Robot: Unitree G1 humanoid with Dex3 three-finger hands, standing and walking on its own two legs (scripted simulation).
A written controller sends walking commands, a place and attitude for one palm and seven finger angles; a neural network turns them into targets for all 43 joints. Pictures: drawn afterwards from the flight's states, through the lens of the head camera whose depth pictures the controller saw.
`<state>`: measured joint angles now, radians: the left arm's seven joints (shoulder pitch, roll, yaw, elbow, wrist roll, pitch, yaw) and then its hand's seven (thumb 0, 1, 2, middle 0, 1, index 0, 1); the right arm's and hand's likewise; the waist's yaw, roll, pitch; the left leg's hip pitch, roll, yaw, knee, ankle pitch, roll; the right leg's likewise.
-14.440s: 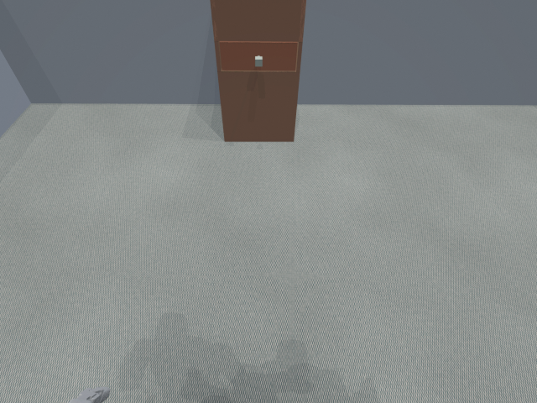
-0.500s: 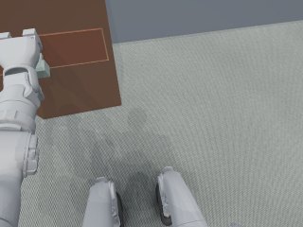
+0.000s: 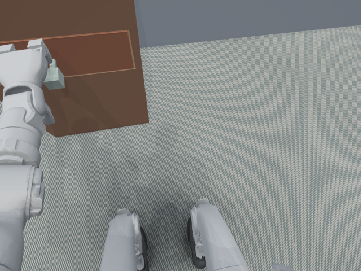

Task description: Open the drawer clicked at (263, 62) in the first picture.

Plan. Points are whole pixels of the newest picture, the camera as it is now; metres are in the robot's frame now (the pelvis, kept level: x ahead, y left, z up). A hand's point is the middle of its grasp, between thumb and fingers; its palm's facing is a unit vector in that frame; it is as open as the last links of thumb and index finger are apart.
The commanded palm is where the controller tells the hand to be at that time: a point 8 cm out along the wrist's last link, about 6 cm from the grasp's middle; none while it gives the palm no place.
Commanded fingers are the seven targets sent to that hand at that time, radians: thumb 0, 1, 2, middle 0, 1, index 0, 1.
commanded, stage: move the hooked fingers above the handle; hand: left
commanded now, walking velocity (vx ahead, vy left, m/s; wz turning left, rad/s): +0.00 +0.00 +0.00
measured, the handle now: (53, 72) +0.59 +0.26 -0.09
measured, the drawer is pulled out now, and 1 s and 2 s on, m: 0.00 0.00 0.00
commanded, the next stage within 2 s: lower the fingers behind the handle in 0.22 s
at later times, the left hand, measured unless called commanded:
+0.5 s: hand (36, 90) +0.52 +0.27 -0.05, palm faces -0.13 -0.02 -0.99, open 13.8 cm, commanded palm +0.53 +0.25 +0.01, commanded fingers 0.00 -0.50 0.30 -0.30 -1.20 -0.30 -1.20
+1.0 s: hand (44, 88) +0.54 +0.26 -0.07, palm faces -0.05 -0.01 -1.00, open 13.9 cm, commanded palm +0.53 +0.24 -0.03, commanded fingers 0.00 -0.50 0.30 -0.30 -1.20 -0.30 -1.20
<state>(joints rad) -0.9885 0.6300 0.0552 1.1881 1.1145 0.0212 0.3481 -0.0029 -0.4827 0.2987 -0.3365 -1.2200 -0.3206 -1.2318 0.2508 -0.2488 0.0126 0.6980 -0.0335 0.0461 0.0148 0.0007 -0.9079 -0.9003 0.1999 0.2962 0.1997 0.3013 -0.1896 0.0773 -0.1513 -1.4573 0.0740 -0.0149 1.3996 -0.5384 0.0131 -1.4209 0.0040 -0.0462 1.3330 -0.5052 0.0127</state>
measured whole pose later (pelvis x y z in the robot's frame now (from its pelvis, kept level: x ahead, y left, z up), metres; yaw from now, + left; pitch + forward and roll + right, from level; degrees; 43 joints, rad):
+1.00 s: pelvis +0.00 +0.00 -0.03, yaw -1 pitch +36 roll -5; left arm -0.96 0.65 0.08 1.13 1.16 -0.08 0.41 0.00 -0.48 0.30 -0.32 -1.20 -0.31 -1.20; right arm 0.26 -0.24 0.00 0.74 -0.07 0.03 0.03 0.00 -0.91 -0.90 0.20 0.30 0.20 0.30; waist -0.18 0.07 -0.18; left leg -1.59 0.08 -0.04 1.54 -0.60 0.01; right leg -1.54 0.01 -0.06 1.47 -0.56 0.01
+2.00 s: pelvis -0.01 +0.00 -0.07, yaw -1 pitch +38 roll -5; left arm -0.99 0.69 0.10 1.09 1.17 -0.10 0.40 0.00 -0.48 0.30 -0.32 -1.20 -0.28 -1.20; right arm 0.26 -0.25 0.00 0.73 -0.06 0.02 0.03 0.00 -0.91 -0.90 0.20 0.30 0.20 0.30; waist -0.18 0.08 -0.18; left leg -1.74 0.08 -0.04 1.69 -0.63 0.01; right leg -1.70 0.01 -0.06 1.62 -0.59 0.01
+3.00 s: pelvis -0.01 +0.00 -0.06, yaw -2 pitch +38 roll -6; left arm -0.93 0.65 0.11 1.06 1.15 -0.07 0.42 0.02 0.59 0.70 -0.42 -1.35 -0.21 -1.34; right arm 0.25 -0.25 0.00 0.73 -0.06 0.03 0.04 0.00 -0.91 -0.90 0.20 0.30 0.20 0.30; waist -0.18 0.07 -0.18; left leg -1.70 0.08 -0.04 1.66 -0.63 0.01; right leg -1.66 0.01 -0.05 1.58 -0.59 0.01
